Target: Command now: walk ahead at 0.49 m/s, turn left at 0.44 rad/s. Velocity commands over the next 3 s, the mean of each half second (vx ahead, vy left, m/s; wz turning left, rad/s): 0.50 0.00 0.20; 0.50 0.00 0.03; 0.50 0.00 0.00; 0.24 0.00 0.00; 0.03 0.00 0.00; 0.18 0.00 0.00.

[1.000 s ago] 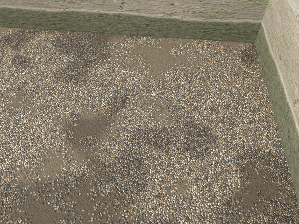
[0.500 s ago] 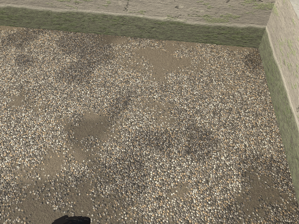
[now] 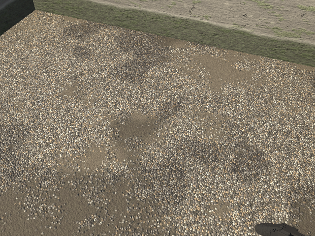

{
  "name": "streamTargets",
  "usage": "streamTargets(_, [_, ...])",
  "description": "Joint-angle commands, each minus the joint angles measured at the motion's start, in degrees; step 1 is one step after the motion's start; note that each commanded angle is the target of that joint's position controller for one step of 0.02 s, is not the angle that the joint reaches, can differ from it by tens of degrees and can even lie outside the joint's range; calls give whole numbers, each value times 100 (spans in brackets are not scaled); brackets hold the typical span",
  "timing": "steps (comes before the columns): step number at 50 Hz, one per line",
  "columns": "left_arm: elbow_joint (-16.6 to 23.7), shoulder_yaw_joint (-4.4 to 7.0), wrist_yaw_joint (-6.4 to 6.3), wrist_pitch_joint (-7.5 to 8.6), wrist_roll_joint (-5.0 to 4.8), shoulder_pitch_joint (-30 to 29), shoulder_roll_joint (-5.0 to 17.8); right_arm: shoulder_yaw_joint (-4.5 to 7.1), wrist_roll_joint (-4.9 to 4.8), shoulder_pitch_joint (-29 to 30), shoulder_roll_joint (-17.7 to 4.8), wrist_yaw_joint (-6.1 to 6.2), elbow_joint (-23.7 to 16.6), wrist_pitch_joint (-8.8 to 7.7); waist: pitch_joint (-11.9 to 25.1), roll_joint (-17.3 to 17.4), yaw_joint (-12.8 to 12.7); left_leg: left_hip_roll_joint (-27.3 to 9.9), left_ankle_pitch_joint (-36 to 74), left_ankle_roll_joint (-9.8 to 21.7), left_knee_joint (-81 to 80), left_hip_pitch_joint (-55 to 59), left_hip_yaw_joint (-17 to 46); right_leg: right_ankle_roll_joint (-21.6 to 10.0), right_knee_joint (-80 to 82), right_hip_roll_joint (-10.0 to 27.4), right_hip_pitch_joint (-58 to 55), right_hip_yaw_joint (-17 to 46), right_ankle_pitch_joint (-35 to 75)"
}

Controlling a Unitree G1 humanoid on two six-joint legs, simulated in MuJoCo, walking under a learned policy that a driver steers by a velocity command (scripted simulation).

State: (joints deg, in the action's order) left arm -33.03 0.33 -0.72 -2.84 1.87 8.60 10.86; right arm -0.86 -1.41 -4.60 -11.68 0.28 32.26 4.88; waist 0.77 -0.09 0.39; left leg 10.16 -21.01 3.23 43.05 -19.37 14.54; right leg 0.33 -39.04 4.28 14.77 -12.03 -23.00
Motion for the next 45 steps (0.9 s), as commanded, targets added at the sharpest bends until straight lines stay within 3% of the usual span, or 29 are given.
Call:
streamTargets(1, [498, 115, 1, 113, -8, -460, 432, 126, 17, 295, -428, 25, -462, -106, 427, -52, 120, -558, 1472, 293, -746, -1517, -19, -258, 341, 532, -1606, 497, 881])
streamTargets(5, [539, 79, 35, 92, -38, -565, 358, 108, 16, 167, -579, -12, -373, -111, 269, 480, 147, -687, 1760, 444, -1419, -1376, 805, -43, 33, -200, -1296, 240, -73])
streamTargets(7, [493, 57, 34, 111, -29, -413, 309, 86, 37, 218, -590, 1, -352, -82, 198, 574, 44, -702, 1617, 463, -1612, -1436, 1000, -26, 90, -307, -1372, 312, -109])
streamTargets(10, [384, 60, 21, 166, 13, -231, 323, 38, 51, 176, -459, 27, -298, -95, 300, 371, -13, -672, 1561, 382, -1584, -1474, 831, -95, 292, -132, -1750, 450, 252])
streamTargets(12, [350, 64, 37, 249, -15, -216, 358, 67, 15, 155, -486, 61, -270, -110, 427, 241, -17, -648, 1563, 326, -1448, -1373, 669, -125, 365, 1, -1859, 516, 572])
streamTargets(18, [319, 41, 27, 214, -45, -242, 393, 52, 32, 36, -392, 70, -226, -145, 339, -135, 25, -558, 1539, 213, -1011, -1240, 79, -256, 579, 328, -1626, 551, 917])
streamTargets(28, [359, 6, 36, 183, -46, -237, 370, 44, 47, -55, -460, 116, -156, -164, 278, 107, 24, -646, 1893, 226, -1009, -1174, 136, -255, 413, 184, -1373, 476, 722])
streamTargets(36, [391, -14, 49, 174, -53, -228, 371, 37, 64, -14, -455, 142, -159, -168, 303, 6, 12, -627, 1757, 149, -905, -1123, -52, -304, 494, 276, -1260, 535, 767])
streamTargets(38, [388, -16, 42, 85, -31, -194, 354, 0, 121, -42, -391, 122, -131, -192, 241, -45, -3, -604, 1695, 126, -882, -1103, -158, -337, 588, 335, -1198, 539, 627])
streamTargets(45, [420, -24, 55, 53, -39, -188, 352, -9, 120, -5, -414, 124, -111, -202, 200, 21, 0, -624, 1693, 118, -924, -991, -182, -323, 639, 266, -1007, 506, 216])
